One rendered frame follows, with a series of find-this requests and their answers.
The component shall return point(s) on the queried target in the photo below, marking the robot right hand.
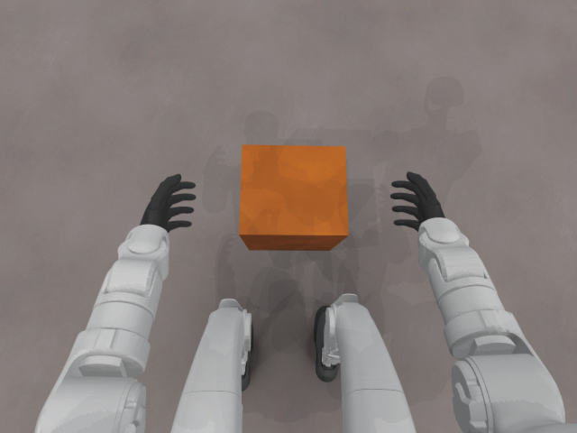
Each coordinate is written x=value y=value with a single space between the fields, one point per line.
x=425 y=200

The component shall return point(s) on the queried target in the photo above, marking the right robot forearm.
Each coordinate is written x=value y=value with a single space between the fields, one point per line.
x=476 y=322

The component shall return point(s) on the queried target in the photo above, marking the robot left hand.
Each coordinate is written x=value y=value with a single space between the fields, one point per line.
x=159 y=210

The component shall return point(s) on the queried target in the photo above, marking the left robot forearm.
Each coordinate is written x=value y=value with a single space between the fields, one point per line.
x=115 y=342

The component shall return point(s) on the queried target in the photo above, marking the left robot upper arm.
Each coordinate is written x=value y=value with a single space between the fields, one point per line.
x=90 y=404

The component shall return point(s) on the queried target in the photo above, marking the robot left thigh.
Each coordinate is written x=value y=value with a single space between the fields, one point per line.
x=211 y=401

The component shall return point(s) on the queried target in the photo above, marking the robot right foot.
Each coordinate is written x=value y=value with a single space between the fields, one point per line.
x=325 y=372

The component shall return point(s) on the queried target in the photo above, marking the right robot upper arm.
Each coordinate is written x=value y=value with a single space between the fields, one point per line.
x=506 y=394

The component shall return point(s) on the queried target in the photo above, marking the carton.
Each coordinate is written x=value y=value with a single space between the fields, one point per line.
x=293 y=197

